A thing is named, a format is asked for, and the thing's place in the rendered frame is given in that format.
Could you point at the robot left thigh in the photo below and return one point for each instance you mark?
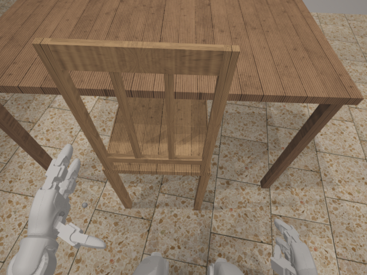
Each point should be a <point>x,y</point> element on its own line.
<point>152,265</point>

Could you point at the right robot shin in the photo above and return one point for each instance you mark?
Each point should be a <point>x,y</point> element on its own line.
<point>221,260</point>

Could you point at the left robot forearm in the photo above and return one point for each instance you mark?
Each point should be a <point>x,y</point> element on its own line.
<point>36,256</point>

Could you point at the table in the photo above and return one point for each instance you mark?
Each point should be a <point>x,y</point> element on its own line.
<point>284,57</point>

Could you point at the left robot hand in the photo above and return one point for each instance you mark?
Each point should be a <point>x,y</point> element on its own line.
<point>52,198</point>

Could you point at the right robot hand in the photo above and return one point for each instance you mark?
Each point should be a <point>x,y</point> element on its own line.
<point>298,259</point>

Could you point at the chair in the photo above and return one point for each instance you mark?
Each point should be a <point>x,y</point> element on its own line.
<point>149,135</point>

